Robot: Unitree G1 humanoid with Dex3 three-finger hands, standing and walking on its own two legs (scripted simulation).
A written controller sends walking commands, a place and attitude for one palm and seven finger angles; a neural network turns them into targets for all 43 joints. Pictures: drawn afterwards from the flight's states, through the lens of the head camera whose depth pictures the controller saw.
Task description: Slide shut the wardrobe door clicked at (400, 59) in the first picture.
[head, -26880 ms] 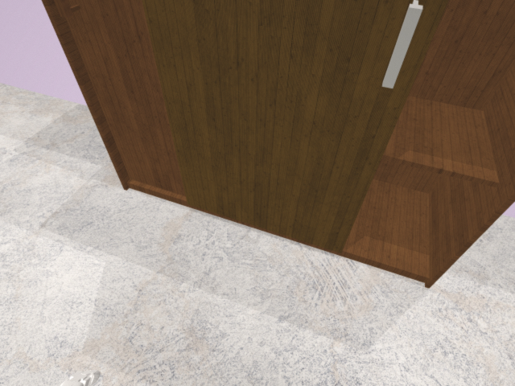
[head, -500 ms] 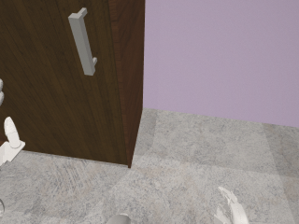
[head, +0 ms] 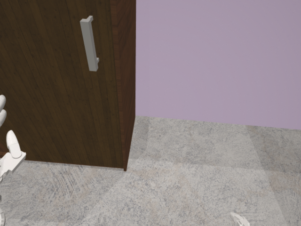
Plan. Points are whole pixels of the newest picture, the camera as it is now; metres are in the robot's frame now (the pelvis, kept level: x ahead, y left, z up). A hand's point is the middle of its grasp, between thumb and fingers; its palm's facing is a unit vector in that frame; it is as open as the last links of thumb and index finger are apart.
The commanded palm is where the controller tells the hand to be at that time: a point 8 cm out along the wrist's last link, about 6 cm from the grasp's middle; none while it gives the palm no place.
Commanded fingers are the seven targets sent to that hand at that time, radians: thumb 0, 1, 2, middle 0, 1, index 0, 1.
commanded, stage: stop stepping back and stand still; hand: left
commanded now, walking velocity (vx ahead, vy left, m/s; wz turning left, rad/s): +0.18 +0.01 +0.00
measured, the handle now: (92, 44) +0.63 +0.26 +0.19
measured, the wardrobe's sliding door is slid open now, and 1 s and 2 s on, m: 0.00 0.00 0.00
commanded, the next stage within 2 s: let the arm hang, fingers relaxed in 0.52 s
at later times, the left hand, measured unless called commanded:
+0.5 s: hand (6, 162) +0.18 +0.29 +0.17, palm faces +0.49 -0.76 -0.43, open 7.4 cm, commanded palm +0.12 +0.31 +0.18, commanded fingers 0.00 0.90 0.90 -0.20 -0.30 -0.20 -0.30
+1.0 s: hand out of the picture +0.01 +0.20 -0.18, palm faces -0.04 -0.99 -0.16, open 7.4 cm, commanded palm none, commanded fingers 0.00 0.90 0.90 -0.20 -0.30 -0.20 -0.30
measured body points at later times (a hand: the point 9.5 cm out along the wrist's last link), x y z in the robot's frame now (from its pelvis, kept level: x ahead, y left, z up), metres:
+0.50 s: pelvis -0.02 +0.01 +0.00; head -0.03 +0.02 +0.45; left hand +0.15 +0.33 +0.19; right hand +0.14 -0.22 -0.08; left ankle +0.01 +0.12 -0.73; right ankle +0.01 -0.10 -0.73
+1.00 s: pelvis -0.02 +0.01 +0.00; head +0.01 +0.03 +0.45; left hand +0.01 +0.25 -0.16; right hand +0.02 -0.29 -0.12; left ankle +0.01 +0.12 -0.73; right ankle +0.01 -0.10 -0.73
